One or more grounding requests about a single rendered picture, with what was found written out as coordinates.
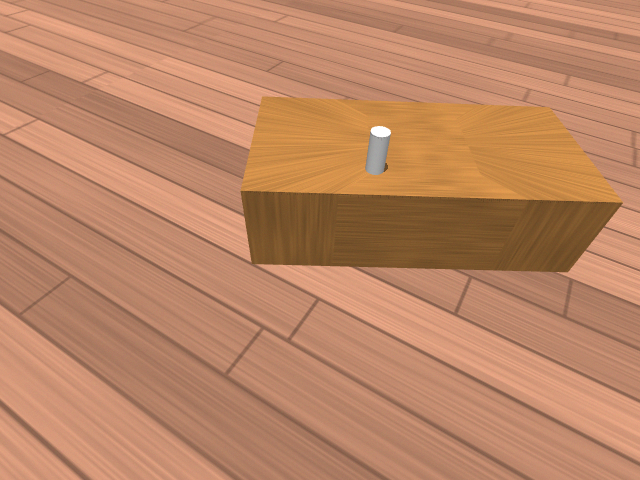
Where can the can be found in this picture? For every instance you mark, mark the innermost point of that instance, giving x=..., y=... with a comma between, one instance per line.
x=377, y=150

